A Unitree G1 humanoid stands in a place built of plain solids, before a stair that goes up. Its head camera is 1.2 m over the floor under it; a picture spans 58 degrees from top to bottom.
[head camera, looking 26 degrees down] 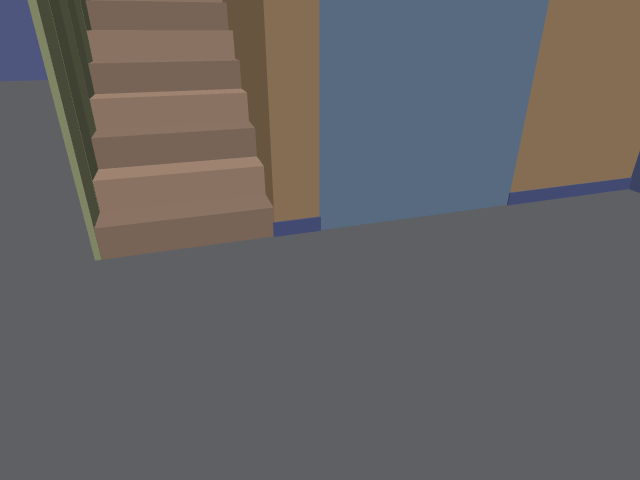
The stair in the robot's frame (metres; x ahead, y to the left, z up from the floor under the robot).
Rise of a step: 0.20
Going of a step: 0.25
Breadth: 1.02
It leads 18 degrees to the left of straight ahead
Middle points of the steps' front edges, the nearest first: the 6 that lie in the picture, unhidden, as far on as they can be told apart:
2.36 0.77 0.20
2.59 0.85 0.40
2.83 0.93 0.60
3.07 1.00 0.79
3.31 1.08 0.99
3.54 1.16 1.19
